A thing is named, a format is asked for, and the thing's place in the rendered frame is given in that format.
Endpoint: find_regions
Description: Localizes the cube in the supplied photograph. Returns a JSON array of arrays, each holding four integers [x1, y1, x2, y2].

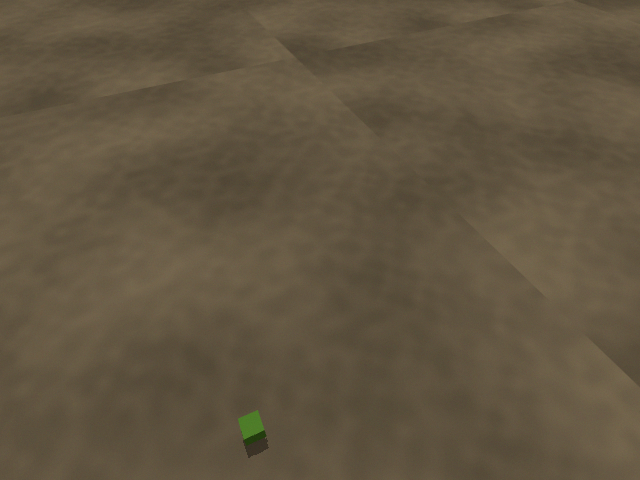
[[238, 410, 267, 445]]

